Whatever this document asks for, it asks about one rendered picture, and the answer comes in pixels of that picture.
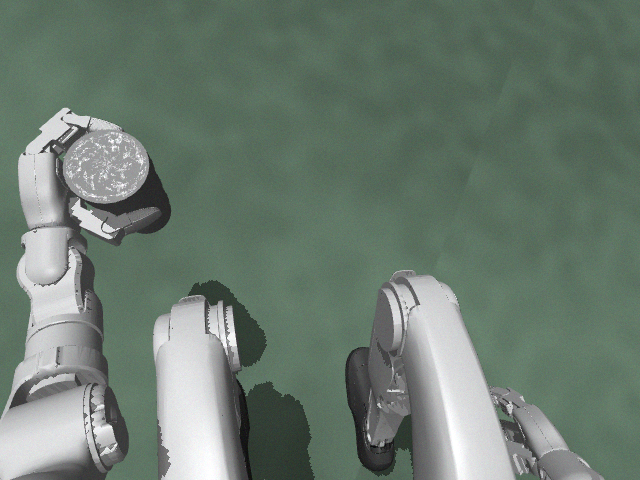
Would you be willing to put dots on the left robot foot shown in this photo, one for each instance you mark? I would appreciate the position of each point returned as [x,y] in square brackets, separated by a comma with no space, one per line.
[245,428]

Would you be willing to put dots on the left robot arm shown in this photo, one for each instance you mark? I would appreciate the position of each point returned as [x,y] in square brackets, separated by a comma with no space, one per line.
[62,420]

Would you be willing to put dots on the right robot arm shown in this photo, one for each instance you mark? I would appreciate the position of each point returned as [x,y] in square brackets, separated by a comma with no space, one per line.
[565,465]

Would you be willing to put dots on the right robot foot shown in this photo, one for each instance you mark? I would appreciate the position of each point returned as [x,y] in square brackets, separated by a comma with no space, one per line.
[358,389]

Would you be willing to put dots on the right robot hand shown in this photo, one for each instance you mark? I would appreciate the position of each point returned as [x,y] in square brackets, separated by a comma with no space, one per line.
[531,436]

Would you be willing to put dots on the left robot hand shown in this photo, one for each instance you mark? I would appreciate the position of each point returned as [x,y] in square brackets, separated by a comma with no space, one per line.
[46,198]

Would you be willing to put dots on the cup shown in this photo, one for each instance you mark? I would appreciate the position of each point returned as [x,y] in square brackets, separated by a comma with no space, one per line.
[111,171]

